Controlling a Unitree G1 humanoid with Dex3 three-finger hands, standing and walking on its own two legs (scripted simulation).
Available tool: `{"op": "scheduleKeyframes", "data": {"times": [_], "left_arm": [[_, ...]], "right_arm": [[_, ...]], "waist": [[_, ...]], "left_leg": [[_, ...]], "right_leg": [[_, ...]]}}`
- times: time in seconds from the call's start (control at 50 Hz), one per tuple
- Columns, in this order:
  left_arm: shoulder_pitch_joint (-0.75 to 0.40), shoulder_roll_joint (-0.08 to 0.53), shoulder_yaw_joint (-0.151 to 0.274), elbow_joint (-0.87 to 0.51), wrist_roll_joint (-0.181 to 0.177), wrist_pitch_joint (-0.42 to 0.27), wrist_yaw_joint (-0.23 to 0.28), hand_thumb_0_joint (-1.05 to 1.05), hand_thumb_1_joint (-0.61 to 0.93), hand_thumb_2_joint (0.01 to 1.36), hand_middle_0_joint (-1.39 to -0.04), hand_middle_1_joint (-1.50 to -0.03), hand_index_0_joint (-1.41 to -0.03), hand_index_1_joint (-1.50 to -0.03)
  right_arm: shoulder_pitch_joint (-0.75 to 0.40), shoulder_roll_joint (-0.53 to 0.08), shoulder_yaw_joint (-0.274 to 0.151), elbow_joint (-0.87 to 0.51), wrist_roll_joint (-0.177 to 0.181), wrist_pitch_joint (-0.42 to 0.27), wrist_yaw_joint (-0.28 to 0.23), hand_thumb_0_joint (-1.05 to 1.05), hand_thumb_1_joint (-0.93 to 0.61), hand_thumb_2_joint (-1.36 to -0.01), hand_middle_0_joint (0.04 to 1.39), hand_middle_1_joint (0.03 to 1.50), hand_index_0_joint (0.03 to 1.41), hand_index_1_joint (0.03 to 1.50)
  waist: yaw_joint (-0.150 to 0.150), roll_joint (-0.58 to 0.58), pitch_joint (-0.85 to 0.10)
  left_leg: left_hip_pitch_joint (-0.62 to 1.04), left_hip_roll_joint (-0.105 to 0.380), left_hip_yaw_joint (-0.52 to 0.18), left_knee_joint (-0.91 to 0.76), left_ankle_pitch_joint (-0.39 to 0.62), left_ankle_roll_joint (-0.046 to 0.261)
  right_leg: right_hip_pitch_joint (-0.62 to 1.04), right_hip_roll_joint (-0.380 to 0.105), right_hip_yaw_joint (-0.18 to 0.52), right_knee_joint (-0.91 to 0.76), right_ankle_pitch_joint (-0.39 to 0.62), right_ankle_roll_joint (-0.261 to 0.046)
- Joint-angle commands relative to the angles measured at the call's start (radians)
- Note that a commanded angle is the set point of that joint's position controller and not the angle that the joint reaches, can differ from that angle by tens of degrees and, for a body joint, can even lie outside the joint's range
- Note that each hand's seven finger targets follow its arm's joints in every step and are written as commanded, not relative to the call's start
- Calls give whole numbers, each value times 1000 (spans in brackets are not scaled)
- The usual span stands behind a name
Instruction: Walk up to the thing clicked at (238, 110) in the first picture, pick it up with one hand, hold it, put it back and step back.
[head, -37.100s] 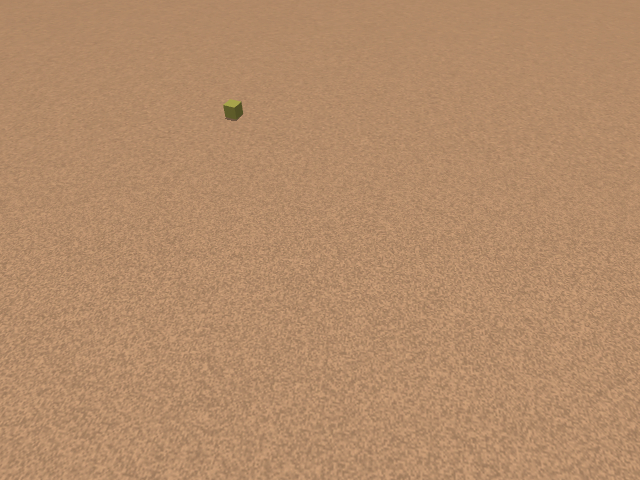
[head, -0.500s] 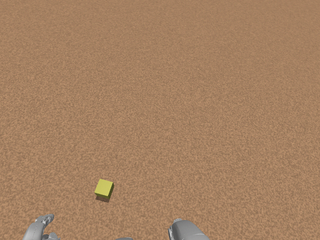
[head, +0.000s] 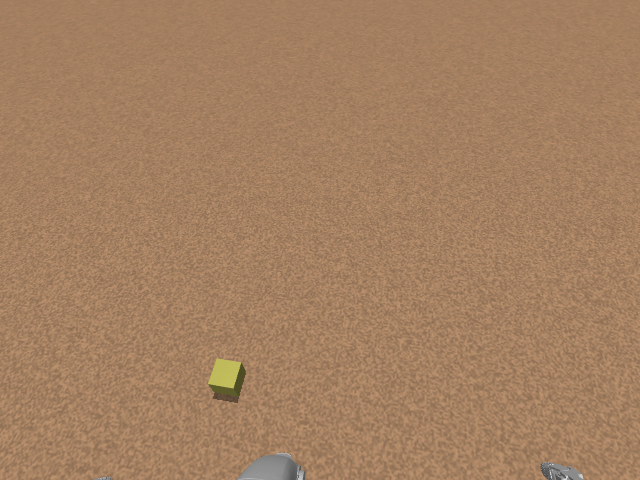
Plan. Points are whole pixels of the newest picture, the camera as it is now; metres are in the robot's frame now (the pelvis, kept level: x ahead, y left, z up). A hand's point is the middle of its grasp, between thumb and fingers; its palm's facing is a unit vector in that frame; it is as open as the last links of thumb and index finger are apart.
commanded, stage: step back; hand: left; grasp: from above
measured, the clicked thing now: (227, 377) +0.48 +0.32 -0.72
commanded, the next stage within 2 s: none
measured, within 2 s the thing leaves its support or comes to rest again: neither
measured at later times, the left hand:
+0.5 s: hand out of the picture -0.06 +0.27 -0.15, palm faces +0.10 -0.93 -0.35, open 7.4 cm
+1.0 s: hand out of the picture -0.21 +0.24 -0.15, palm faces +0.09 -0.91 -0.42, open 7.4 cm
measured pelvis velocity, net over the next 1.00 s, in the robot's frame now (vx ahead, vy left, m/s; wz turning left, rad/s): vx -0.32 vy -0.05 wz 0.12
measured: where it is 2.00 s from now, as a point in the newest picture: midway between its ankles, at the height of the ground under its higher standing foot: outside the picture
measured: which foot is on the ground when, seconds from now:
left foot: up 0.00-0.24, down 0.26-0.68, up 0.70-0.96, down 0.98-1.00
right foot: down 0.00-0.28, up 0.30-0.62, down 0.64-1.00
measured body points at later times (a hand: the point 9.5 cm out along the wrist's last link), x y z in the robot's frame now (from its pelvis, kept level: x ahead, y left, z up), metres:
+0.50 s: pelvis -0.14 +0.00 +0.01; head -0.10 +0.03 +0.45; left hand -0.06 +0.32 -0.12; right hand -0.02 -0.31 -0.09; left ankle -0.12 +0.12 -0.73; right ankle -0.18 -0.17 -0.64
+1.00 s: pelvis -0.32 -0.05 -0.01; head -0.25 -0.03 +0.43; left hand -0.21 +0.29 -0.12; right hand -0.22 -0.36 -0.13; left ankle -0.35 +0.06 -0.73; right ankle -0.22 -0.17 -0.73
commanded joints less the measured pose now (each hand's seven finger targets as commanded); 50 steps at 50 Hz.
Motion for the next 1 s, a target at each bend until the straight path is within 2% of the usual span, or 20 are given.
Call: {"op": "scheduleKeyframes", "data": {"times": [0.0, 0.12, 0.18, 0.22, 0.24, 0.26, 0.28, 0.3, 0.38, 0.5, 0.6, 0.62, 0.66, 0.68, 0.7, 0.76, 0.88, 0.94, 0.96, 0.98], "left_arm": [[-154, 222, 64, -143, 0, -30, 26, 0, 900, 900, -200, -300, -200, -300], [11, 202, 64, -151, 7, -18, 31, 0, 900, 900, -200, -300, -200, -300], [-8, 225, 64, -168, -3, -4, 28, 0, 900, 900, -200, -300, -200, -300], [-61, 238, 61, -186, -17, 9, 20, 0, 900, 900, -200, -300, -200, -300], [-64, 213, 51, -195, -19, 13, 16, 0, 900, 900, -200, -300, -200, -300], [-61, 183, 44, -207, -22, 14, 13, 0, 900, 900, -200, -300, -200, -300], [-121, 209, 60, -215, -21, 11, 21, 0, 900, 900, -200, -300, -200, -300], [-151, 230, 71, -208, -4, 11, 28, 0, 900, 900, -200, -300, -200, -300], [-14, 201, 72, -137, -27, 11, 15, 0, 900, 900, -200, -300, -200, -300], [-29, 177, 61, -146, -18, -8, 17, 0, 900, 900, -200, -300, -200, -300], [107, 177, 58, -52, -14, -25, 14, 0, 900, 900, -200, -300, -200, -300], [129, 192, 61, -36, -7, -30, 16, 0, 900, 900, -200, -300, -200, -300], [106, 331, 97, -63, 9, -33, 10, 0, 900, 900, -200, -300, -200, -300], [6, 428, 109, -109, 15, -27, 12, 0, 900, 900, -200, -300, -200, -300], [-80, 393, 102, -136, 7, -30, 20, 0, 900, 900, -200, -300, -200, -300], [-164, 266, 72, -149, 8, -30, 25, 0, 900, 900, -200, -300, -200, -300], [-31, 246, 69, -145, 16, -15, 41, 0, 900, 900, -200, -300, -200, -300], [-69, 241, 58, -164, -15, 8, 34, 0, 900, 900, -200, -300, -200, -300], [-50, 201, 44, -174, -17, 18, 30, 0, 900, 900, -200, -300, -200, -300], [-10, 163, 31, -173, -23, 20, 26, 0, 900, 900, -200, -300, -200, -300]], "right_arm": [[73, -190, -40, -49, 11, -26, -13, 0, -900, -900, 200, 300, 200, 300], [47, -182, -27, -108, 2, -48, -26, 0, -900, -900, 200, 300, 200, 300], [108, -180, -32, -97, -6, -54, -26, 0, -900, -900, 200, 300, 200, 300], [178, -189, -45, -63, -15, -56, -22, 0, -900, -900, 200, 300, 200, 300], [167, -218, -58, -67, -27, -57, -21, 0, -900, -900, 200, 300, 200, 300], [163, -301, -78, -81, -43, -57, -19, 0, -900, -900, 200, 300, 200, 300], [83, -394, -94, -105, -37, -51, -9, 0, -900, -900, 200, 300, 200, 300], [30, -412, -100, -126, -42, -59, -16, 0, -900, -900, 200, 300, 200, 300], [-30, -253, -54, -141, -39, -66, -26, 0, -900, -900, 200, 300, 200, 300], [65, -257, -64, -138, -27, -54, -28, 0, -900, -900, 200, 300, 200, 300], [-13, -293, -70, -167, -18, -25, -17, 0, -900, -900, 200, 300, 200, 300], [-27, -277, -65, -170, -8, -19, -13, 0, -900, -900, 200, 300, 200, 300], [-23, -189, -39, -198, 3, -19, -15, 0, -900, -900, 200, 300, 200, 300], [-41, -215, -57, -192, -1, -14, -32, 0, -900, -900, 200, 300, 200, 300], [-16, -256, -75, -170, 5, -14, -30, 0, -900, -900, 200, 300, 200, 300], [59, -219, -54, -116, 9, -17, -17, 0, -900, -900, 200, 300, 200, 300], [62, -180, -35, -131, -10, -42, -23, 0, -900, -900, 200, 300, 200, 300], [173, -181, -48, -81, -26, -54, -21, 0, -900, -900, 200, 300, 200, 300], [161, -208, -63, -79, -36, -55, -22, 0, -900, -900, 200, 300, 200, 300], [127, -310, -88, -88, -50, -50, -22, 0, -900, -900, 200, 300, 200, 300]], "waist": [[-55, -122, -59], [46, -153, -222], [17, -201, -262], [-32, -139, -265], [-29, -86, -251], [-28, 116, -239], [-56, 269, -178], [-72, 271, -129], [23, 93, -116], [-52, 156, -176], [1, 203, -255], [15, 172, -262], [10, -189, -194], [50, -339, -154], [5, -302, -86], [-53, -159, -67], [23, -229, -172], [-25, -173, -246], [-5, -103, -259], [18, 134, -247]], "left_leg": [[5, -59, -121, 241, 12, -17], [-104, 18, -49, -84, -52, -44], [38, 60, -7, -345, 31, -19], [197, 53, 44, -572, 303, -5], [262, 109, -51, -564, 349, 20], [317, 305, -316, -585, 427, 97], [170, 476, -477, -649, 476, 255], [58, 546, -571, -667, 490, 332], [194, 312, -182, -534, 684, 192], [395, 331, -179, -446, 709, 248], [254, 290, -141, -343, 569, 173], [202, 252, -118, -312, 491, 133], [-156, 18, -58, -93, 16, 15], [-53, 0, -89, 153, -156, -13], [18, 52, -149, 249, -124, -10], [-22, -38, -116, 279, 13, -7], [-46, 48, -34, -170, -47, -21], [159, 50, 44, -618, 281, -5], [261, 102, -61, -625, 393, 9], [378, 309, -344, -601, 559, 85]], "right_leg": [[-102, -222, 185, -282, 363, -151], [343, -245, 183, -145, 579, -181], [301, -251, 176, -81, 592, -158], [184, -213, 121, -24, 459, -101], [52, -177, 115, -18, 319, -59], [-138, -72, 48, 116, 79, -5], [-191, 52, -12, 326, -255, 30], [-163, 29, 123, 515, -316, 37], [-260, 95, 148, 639, -167, 25], [-242, 32, 82, 328, -202, 87], [56, -4, -43, -211, 68, 47], [110, -2, -41, -262, 144, 31], [146, -263, 381, -268, 123, -82], [-134, -442, 548, -338, 112, -254], [-280, -457, 539, -366, 89, -258], [-166, -241, 165, -233, 265, -144], [183, -251, 171, -119, 449, -147], [170, -217, 114, 66, 485, -96], [50, -175, 101, 119, 353, -57], [-221, -37, 7, 279, 19, 3]]}}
